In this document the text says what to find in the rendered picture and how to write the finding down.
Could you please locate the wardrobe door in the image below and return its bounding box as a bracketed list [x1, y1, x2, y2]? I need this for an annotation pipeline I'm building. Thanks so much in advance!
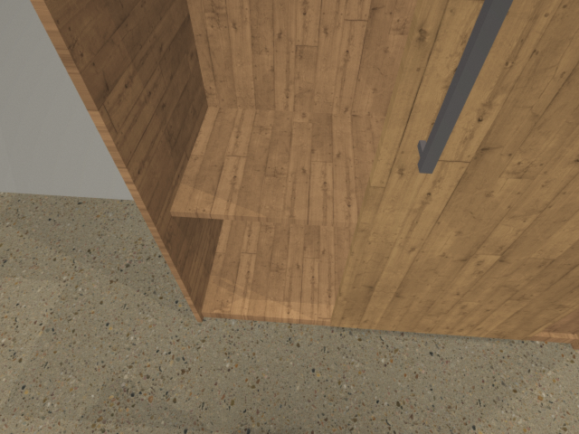
[330, 0, 579, 341]
[542, 308, 579, 334]

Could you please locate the handle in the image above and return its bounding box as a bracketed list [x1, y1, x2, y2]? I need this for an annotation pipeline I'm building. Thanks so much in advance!
[418, 0, 513, 174]

